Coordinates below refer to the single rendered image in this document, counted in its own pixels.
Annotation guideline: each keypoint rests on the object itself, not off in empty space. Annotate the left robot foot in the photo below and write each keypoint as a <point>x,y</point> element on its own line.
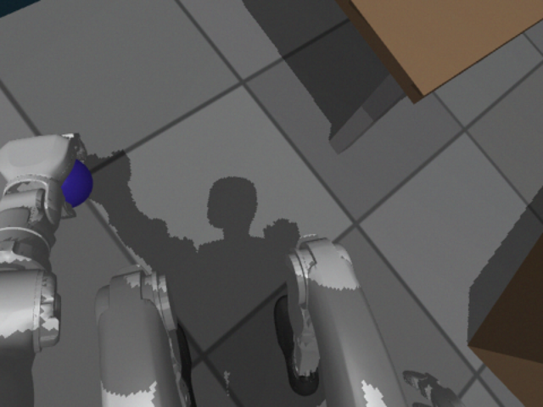
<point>186,366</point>

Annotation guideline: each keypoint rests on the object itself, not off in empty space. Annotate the left robot hand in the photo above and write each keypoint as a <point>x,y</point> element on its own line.
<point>50,156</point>

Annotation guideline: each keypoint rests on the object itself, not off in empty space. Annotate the left robot arm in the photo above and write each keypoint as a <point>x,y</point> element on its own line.
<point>30,307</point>

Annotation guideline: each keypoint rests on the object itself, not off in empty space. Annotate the right robot foot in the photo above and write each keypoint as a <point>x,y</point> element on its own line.
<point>302,385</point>

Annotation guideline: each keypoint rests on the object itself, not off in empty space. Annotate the right robot hand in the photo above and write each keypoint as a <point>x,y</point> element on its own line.
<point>430,388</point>

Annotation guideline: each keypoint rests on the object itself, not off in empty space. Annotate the coffee table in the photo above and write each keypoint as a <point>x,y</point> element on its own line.
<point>426,43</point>

